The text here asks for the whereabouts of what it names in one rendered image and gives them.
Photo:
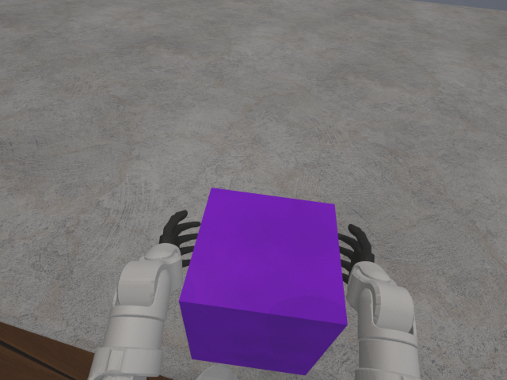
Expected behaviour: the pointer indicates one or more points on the robot left hand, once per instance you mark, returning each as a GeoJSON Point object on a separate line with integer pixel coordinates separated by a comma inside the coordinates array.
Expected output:
{"type": "Point", "coordinates": [172, 229]}

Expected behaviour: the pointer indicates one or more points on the left robot forearm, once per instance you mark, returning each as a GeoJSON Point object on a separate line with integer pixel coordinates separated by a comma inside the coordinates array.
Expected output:
{"type": "Point", "coordinates": [131, 346]}

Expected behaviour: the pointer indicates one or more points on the robot right hand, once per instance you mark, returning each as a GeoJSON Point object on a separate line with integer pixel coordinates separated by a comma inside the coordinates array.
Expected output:
{"type": "Point", "coordinates": [362, 249]}

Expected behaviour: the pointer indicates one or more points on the right robot forearm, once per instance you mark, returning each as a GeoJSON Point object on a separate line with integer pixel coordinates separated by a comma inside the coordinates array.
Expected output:
{"type": "Point", "coordinates": [386, 325]}

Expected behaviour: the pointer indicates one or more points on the robot left shin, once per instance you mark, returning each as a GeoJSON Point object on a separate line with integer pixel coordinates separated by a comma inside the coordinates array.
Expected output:
{"type": "Point", "coordinates": [228, 366]}

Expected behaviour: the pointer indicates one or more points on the carton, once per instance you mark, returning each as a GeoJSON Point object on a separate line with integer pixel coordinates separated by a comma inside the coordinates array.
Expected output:
{"type": "Point", "coordinates": [264, 286]}

